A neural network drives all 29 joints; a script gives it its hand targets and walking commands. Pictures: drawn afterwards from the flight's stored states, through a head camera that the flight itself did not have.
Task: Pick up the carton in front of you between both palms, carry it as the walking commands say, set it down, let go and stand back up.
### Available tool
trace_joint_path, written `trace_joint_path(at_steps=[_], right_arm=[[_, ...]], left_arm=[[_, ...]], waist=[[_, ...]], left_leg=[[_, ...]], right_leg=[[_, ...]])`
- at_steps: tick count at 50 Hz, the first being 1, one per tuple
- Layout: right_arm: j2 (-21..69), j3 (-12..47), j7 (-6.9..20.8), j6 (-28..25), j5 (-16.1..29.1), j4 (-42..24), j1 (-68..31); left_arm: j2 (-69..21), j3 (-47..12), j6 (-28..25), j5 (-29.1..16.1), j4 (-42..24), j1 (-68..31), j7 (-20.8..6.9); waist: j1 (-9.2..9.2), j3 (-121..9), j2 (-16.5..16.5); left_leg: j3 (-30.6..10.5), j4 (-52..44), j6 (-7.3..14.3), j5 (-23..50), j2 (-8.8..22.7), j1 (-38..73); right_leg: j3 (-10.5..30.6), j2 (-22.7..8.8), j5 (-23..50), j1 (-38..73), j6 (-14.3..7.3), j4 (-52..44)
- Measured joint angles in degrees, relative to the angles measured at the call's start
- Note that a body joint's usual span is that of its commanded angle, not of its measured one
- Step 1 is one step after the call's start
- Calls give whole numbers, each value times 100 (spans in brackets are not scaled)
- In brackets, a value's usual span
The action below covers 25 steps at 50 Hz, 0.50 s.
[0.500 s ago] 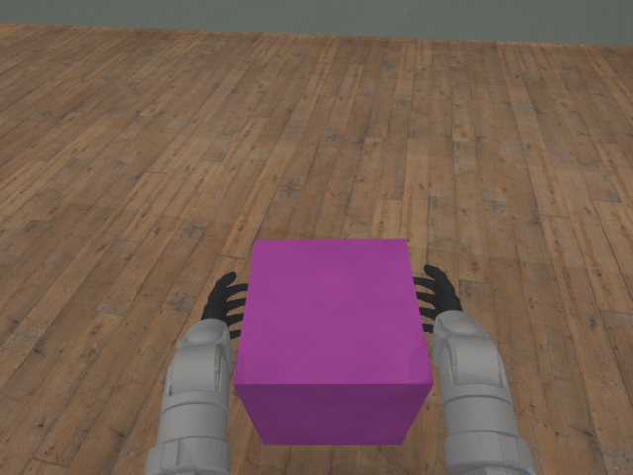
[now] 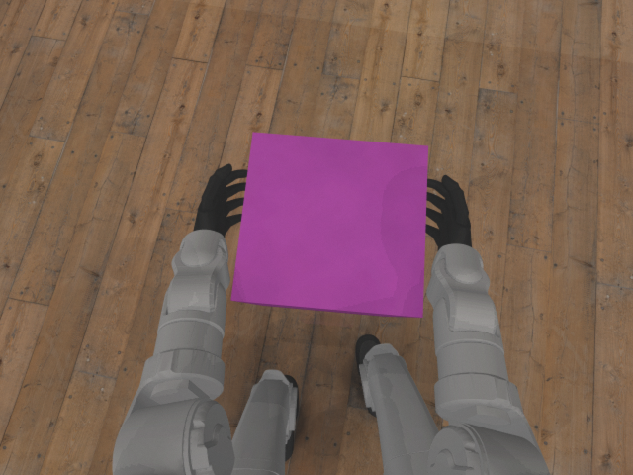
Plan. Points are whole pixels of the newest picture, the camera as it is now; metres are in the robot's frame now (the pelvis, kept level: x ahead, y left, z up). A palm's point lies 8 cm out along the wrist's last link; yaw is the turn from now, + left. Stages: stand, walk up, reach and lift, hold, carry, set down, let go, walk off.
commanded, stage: set down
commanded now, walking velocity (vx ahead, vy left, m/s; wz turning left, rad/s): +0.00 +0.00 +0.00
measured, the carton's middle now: (330, 240) +0.40 -0.03 -0.16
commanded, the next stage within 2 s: none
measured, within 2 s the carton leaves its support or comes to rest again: neither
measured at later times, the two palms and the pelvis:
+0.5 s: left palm (254, 221) +0.46 +0.09 -0.22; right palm (437, 240) +0.40 -0.20 -0.22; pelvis -0.01 +0.01 -0.12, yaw +2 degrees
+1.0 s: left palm (282, 222) +0.49 +0.06 -0.36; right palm (429, 249) +0.41 -0.23 -0.37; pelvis -0.04 +0.01 -0.24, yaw +3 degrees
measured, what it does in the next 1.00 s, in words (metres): lowers itself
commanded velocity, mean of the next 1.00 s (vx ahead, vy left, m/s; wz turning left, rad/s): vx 0.00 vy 0.00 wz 0.00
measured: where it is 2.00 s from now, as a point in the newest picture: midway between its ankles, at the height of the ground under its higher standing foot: (330, 411)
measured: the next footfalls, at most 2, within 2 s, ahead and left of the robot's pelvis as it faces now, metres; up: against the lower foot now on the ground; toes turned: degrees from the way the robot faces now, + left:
none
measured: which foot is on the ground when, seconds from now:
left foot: down 0.00-1.00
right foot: down 0.00-1.00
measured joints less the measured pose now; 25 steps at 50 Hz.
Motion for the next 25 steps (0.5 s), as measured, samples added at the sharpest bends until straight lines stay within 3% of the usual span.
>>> trace_joint_path(at_steps=[4, 13, 25], right_arm=[[-59, -18, -23, 61, 154, -69, -125], [-161, -389, 130, 361, -18, 275, -583], [-501, -540, 156, 212, 205, 662, -1184]], left_arm=[[9, -53, 79, -221, -49, -136, 95], [-22, 201, 378, -57, 320, -597, 163], [209, -125, 257, -281, 729, -1251, 490]], waist=[[-32, -518, 66], [-133, -1259, 143], [-289, -1399, 146]], left_leg=[[21, 608, 13, -207, -73, -914], [96, 1636, 50, -595, -178, -2231], [156, 2883, 20, -906, -347, -3836]], right_leg=[[39, 8, -192, -919, 49, 592], [135, 59, -540, -2261, 140, 1602], [225, 110, -806, -3878, 246, 2822]])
